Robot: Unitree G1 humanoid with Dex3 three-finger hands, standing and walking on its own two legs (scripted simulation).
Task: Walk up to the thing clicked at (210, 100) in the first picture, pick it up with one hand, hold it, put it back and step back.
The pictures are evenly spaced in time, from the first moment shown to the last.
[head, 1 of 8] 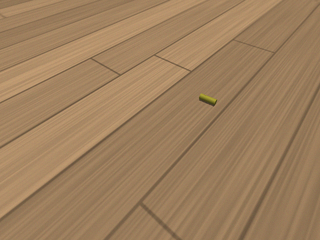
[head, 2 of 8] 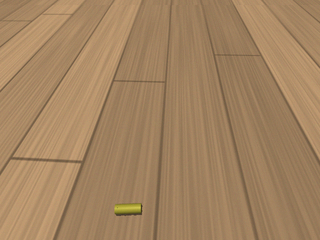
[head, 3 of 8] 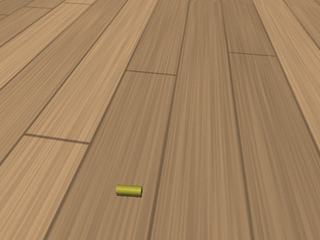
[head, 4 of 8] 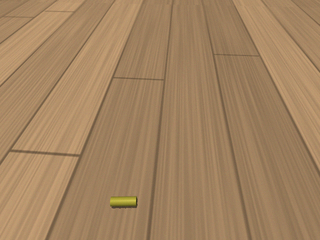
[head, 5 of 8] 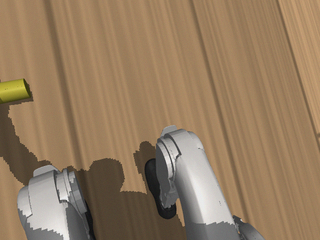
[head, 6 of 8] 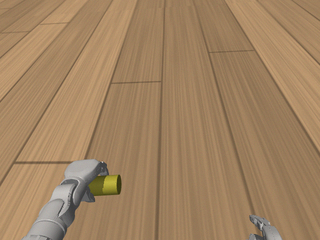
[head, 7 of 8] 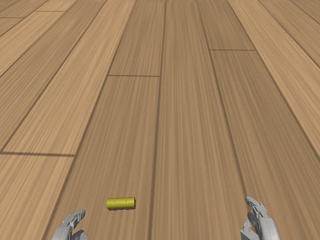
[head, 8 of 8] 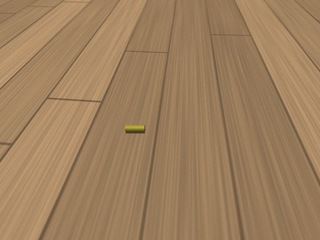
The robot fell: no
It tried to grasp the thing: yes
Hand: left
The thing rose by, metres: 0.68
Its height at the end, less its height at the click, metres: +0.00
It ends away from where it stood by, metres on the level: 0.01
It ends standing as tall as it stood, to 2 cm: yes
